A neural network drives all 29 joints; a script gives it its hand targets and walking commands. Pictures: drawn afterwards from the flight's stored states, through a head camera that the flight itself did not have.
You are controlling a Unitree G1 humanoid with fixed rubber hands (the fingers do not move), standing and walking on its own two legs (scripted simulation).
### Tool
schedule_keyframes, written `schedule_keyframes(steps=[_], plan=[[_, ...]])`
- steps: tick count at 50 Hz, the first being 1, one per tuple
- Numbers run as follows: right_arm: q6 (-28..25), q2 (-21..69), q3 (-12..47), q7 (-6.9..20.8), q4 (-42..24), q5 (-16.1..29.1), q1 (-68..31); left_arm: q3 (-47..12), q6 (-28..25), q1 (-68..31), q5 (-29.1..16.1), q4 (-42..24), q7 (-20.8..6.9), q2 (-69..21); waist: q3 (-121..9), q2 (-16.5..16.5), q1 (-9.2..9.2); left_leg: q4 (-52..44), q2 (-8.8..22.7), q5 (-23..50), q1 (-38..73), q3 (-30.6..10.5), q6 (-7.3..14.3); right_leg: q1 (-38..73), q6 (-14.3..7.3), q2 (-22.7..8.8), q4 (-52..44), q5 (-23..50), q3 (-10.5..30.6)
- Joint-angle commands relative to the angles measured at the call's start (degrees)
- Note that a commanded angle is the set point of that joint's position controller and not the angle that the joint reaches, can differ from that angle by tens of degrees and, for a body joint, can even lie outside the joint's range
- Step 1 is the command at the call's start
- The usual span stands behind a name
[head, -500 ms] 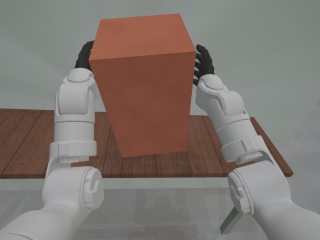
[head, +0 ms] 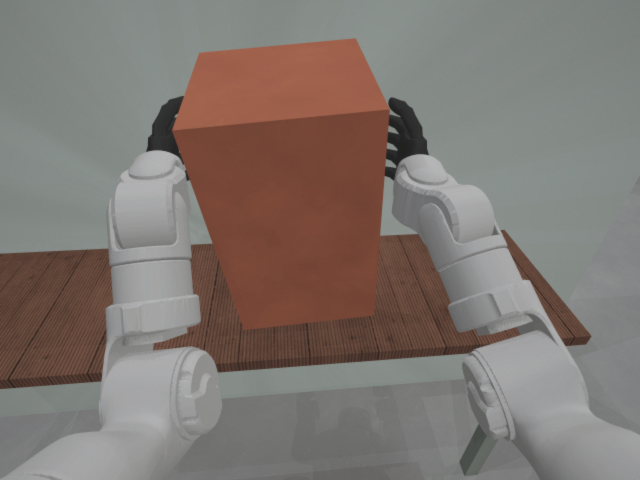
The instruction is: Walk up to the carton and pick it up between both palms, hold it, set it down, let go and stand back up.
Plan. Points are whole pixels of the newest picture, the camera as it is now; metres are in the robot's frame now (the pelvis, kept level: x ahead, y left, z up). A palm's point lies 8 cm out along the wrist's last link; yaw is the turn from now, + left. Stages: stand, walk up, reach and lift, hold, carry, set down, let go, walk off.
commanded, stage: hold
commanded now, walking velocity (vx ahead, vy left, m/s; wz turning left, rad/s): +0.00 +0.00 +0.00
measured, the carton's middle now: (295, 196) +0.37 +0.00 +0.23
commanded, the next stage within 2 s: none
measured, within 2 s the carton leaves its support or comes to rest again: neither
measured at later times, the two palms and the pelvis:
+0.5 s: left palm (116, 123) +0.35 +0.18 +0.33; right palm (384, 112) +0.34 -0.09 +0.34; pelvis -0.01 +0.01 +0.00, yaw +0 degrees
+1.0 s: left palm (144, 156) +0.34 +0.16 +0.30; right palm (397, 149) +0.34 -0.11 +0.30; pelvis -0.02 +0.01 +0.00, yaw -1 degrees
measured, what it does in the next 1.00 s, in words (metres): stands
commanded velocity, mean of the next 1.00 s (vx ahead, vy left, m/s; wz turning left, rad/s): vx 0.00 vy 0.00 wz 0.00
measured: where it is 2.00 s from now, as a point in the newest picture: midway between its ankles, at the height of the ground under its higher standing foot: outside the picture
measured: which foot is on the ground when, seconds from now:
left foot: down 0.00-1.00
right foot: down 0.00-1.00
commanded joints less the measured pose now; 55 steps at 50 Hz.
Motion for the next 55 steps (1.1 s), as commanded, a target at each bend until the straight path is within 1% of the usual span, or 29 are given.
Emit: schedule_keyframes(steps=[1,4,8,12,15,20,21,22,23,24,27,29,30,31,33,35,37,38,40,41,43,45,46,47,49,51,53,54,55], plan=[[-3.4,39.1,16.9,5.3,-22.4,7.7,-50.0,-23.2,-4.1,-43.1,-9.5,-4.8,-9.5,-25.2,-22.5,-2.9,2.49,2.2,-4.1,11.8,19.2,0.0,4.0,-11.3,10.5,-1.3,-2.5,36.6,0.2],[-4.0,39.5,15.9,5.4,-23.8,6.9,-54.2,-23.1,-3.8,-45.4,-9.5,-3.0,-9.5,-25.8,-21.9,-3.1,3.23,1.7,-3.8,8.4,18.0,0.1,4.4,-13.5,10.6,-1.8,-3.4,31.4,0.6],[-3.5,38.7,11.7,6.1,-21.2,4.6,-57.2,-24.1,-3.3,-48.9,-10.1,0.7,-9.6,-27.7,-20.7,-1.3,1.99,0.4,-3.3,2.3,16.7,0.8,4.3,-16.9,9.2,-2.0,-5.5,19.2,0.9],[-2.4,36.9,5.4,7.7,-13.7,1.9,-59.2,-22.9,-3.3,-53.0,-9.5,5.5,-9.1,-28.4,-18.0,0.3,1.04,-1.8,-2.8,-3.8,14.5,1.5,3.9,-20.0,7.4,-1.7,-7.3,4.8,0.7],[-1.6,34.6,1.6,9.0,-5.2,0.2,-59.0,-21.0,-2.8,-53.9,-7.9,10.3,-9.3,-28.1,-14.2,2.0,0.85,-3.0,-2.4,-6.0,12.3,1.9,3.7,-21.6,5.8,-1.3,-7.1,-0.2,-0.2],[-2.3,31.8,0.1,9.7,0.8,1.4,-59.5,-20.8,-3.4,-53.2,-7.9,12.3,-9.9,-29.4,-16.5,4.8,-0.17,-1.3,-2.0,0.5,12.3,1.4,1.4,-19.0,4.7,-0.5,-4.7,6.1,-0.6],[-2.1,30.9,0.0,9.8,2.1,1.9,-58.9,-20.5,-3.3,-52.4,-7.7,12.8,-9.7,-29.2,-16.3,5.5,-0.02,-1.1,-2.1,2.1,12.7,1.3,1.0,-18.4,4.5,-0.3,-4.6,7.3,-0.7],[-2.1,31.1,0.4,9.9,2.5,2.4,-59.1,-20.3,-3.7,-52.4,-7.9,12.3,-9.7,-29.3,-17.1,4.7,0.21,-0.7,-2.2,3.9,13.1,1.3,0.8,-18.1,4.6,0.0,-4.3,8.7,-0.8],[-2.0,30.0,0.8,10.0,3.6,3.3,-58.1,-19.5,-3.3,-50.8,-7.1,12.7,-9.5,-29.3,-16.7,5.7,0.91,-0.4,-2.0,6.0,13.5,1.2,0.3,-17.4,4.2,0.3,-4.2,9.6,-0.7],[-2.0,29.6,1.2,10.1,4.3,4.0,-57.2,-19.4,-3.3,-50.4,-7.1,11.7,-9.4,-29.2,-17.8,5.4,0.66,-0.3,-2.2,7.3,13.9,1.1,0.0,-16.7,4.3,0.4,-4.0,10.6,-0.7],[-2.9,29.7,4.1,9.9,0.9,6.3,-56.4,-20.5,-3.4,-47.8,-7.8,9.2,-9.3,-29.8,-20.3,4.7,0.97,2.0,-2.3,14.9,16.5,0.6,-0.9,-14.6,4.6,1.3,-3.0,17.2,-1.1],[-3.5,30.7,5.5,10.0,-2.6,8.4,-57.0,-24.2,-4.2,-49.9,-9.9,3.0,-8.2,-32.0,-23.8,6.4,0.08,4.0,-2.2,21.9,18.7,-0.1,-2.4,-14.3,4.2,2.6,-2.1,20.1,-1.8],[-3.7,31.4,6.9,10.0,-4.7,9.3,-56.1,-24.9,-4.3,-49.6,-10.5,0.6,-7.5,-32.4,-25.6,6.1,0.01,4.7,-2.4,23.9,20.0,-0.3,-2.5,-13.7,4.3,2.9,-2.0,20.7,-1.9],[-3.7,32.1,7.2,10.3,-4.8,9.8,-55.5,-27.0,-5.1,-52.4,-12.0,-3.7,-6.6,-33.1,-27.4,7.5,-0.52,5.0,-2.3,25.0,20.5,-0.6,-3.2,-14.7,4.2,3.1,-1.5,20.4,-2.1],[-4.5,33.6,8.7,10.5,-11.2,10.9,-57.3,-30.7,-5.3,-54.8,-14.9,-8.3,-4.7,-34.8,-31.5,8.2,-0.77,6.2,-2.3,26.7,22.1,-1.0,-3.3,-15.4,4.2,3.6,-1.5,19.5,-2.5],[-4.5,33.7,8.7,10.8,-14.1,11.0,-57.4,-33.0,-5.0,-56.3,-16.1,-11.4,-2.9,-35.3,-32.9,9.7,-1.00,6.4,-2.2,26.4,23.4,-1.1,-3.4,-16.3,4.2,3.9,-1.7,17.8,-2.6],[-4.4,34.9,9.5,10.8,-16.2,10.8,-57.4,-34.5,-5.3,-57.3,-17.3,-13.8,-1.5,-35.6,-34.6,9.0,-0.98,6.2,-2.3,24.2,23.8,-1.3,-2.9,-17.1,4.6,3.7,-1.8,16.0,-2.4],[-4.2,34.7,9.4,11.0,-16.8,10.8,-57.3,-35.2,-5.1,-57.5,-17.3,-14.7,-0.8,-35.7,-35.1,9.7,-0.81,5.4,-2.1,22.6,24.0,-1.4,-2.8,-17.6,4.5,3.9,-1.9,14.3,-2.6],[-4.3,34.9,8.8,11.7,-16.1,9.2,-59.4,-34.3,-4.4,-55.9,-16.5,-9.6,-0.1,-35.8,-30.8,8.2,0.38,4.1,-1.9,16.5,20.4,-1.2,-1.3,-20.1,4.4,3.6,-2.6,9.2,-2.4],[-4.1,34.8,8.5,11.7,-15.3,8.5,-58.7,-33.1,-4.1,-54.0,-15.4,-7.2,-0.1,-34.9,-29.7,7.2,0.69,3.3,-2.2,14.3,20.0,-0.7,-0.5,-19.3,4.6,3.3,-3.1,9.1,-2.1],[-3.8,35.0,8.5,11.3,-13.0,7.2,-59.4,-30.3,-3.4,-50.9,-13.0,-1.9,-0.7,-33.7,-25.3,4.6,1.73,2.1,-2.5,10.0,17.5,-0.2,1.1,-19.2,5.1,2.4,-3.7,8.4,-1.4],[-3.8,35.2,8.1,10.9,-11.3,6.3,-59.2,-28.6,-3.0,-48.8,-11.5,1.2,-1.7,-33.0,-23.5,3.8,1.83,1.2,-2.8,6.4,16.5,0.3,2.0,-19.1,5.5,1.7,-4.2,8.5,-0.8],[-3.0,35.2,7.3,10.7,-7.5,5.3,-58.2,-26.6,-3.2,-48.2,-10.3,4.2,-2.3,-32.0,-20.0,2.0,1.46,0.3,-3.0,3.7,15.2,0.5,2.5,-19.7,5.8,1.1,-4.6,7.8,-0.4],[-3.5,36.2,7.8,10.6,-8.5,5.2,-60.0,-25.3,-3.3,-48.3,-10.0,5.3,-2.9,-32.1,-20.5,0.6,2.51,0.3,-3.2,2.8,14.6,0.6,3.2,-19.9,6.2,0.7,-4.6,8.5,-0.2],[-3.1,36.5,7.3,10.1,-6.9,4.8,-59.9,-23.0,-3.6,-47.6,-9.1,8.2,-4.0,-30.7,-19.9,-1.3,2.28,0.2,-3.5,1.8,14.3,0.8,3.7,-19.0,6.7,0.4,-4.8,10.4,0.3],[-3.6,37.7,7.4,9.6,-7.8,4.8,-60.8,-22.8,-4.4,-49.2,-9.9,8.4,-4.8,-30.4,-21.4,-1.4,2.08,1.1,-3.7,2.5,15.0,0.8,3.8,-19.4,7.5,-0.3,-4.7,13.2,0.8],[-3.6,37.9,7.1,9.5,-6.0,4.8,-61.7,-21.7,-5.0,-51.1,-9.9,9.8,-5.3,-30.3,-21.2,-1.6,2.28,1.1,-3.7,2.7,15.0,0.8,3.9,-20.0,7.6,-0.4,-4.8,13.4,0.7],[-3.8,38.2,6.5,9.5,-5.4,4.6,-62.2,-22.0,-5.4,-52.2,-10.3,10.2,-5.4,-30.5,-20.6,-1.3,1.73,1.2,-3.5,2.9,14.6,0.8,3.7,-20.4,7.3,-0.1,-4.7,13.3,0.4],[-3.9,38.5,6.8,9.6,-5.6,4.8,-62.8,-21.1,-5.6,-52.4,-10.2,10.8,-5.4,-30.0,-20.9,-1.7,2.88,1.2,-3.5,3.6,14.6,0.8,3.9,-20.1,7.3,-0.2,-4.8,13.5,0.3]])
